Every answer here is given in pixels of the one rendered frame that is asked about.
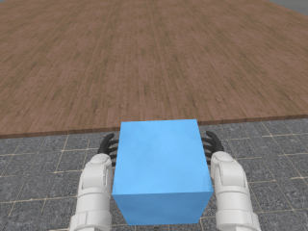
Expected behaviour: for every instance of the robot left hand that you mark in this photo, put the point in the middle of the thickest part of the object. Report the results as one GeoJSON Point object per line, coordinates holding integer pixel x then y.
{"type": "Point", "coordinates": [104, 147]}

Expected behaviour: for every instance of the robot right hand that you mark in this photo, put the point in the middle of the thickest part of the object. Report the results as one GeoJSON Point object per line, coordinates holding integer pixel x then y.
{"type": "Point", "coordinates": [215, 145]}

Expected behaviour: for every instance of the left robot forearm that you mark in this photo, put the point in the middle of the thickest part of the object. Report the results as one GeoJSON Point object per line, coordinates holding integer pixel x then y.
{"type": "Point", "coordinates": [94, 195]}

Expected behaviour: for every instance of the carton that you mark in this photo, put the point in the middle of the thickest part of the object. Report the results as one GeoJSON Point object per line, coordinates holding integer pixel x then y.
{"type": "Point", "coordinates": [161, 172]}

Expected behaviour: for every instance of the right robot forearm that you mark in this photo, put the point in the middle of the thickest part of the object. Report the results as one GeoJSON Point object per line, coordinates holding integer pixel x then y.
{"type": "Point", "coordinates": [235, 212]}

